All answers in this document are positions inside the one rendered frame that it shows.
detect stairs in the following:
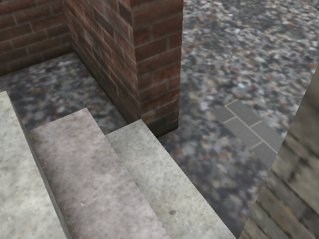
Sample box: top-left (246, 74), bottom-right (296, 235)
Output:
top-left (0, 91), bottom-right (236, 239)

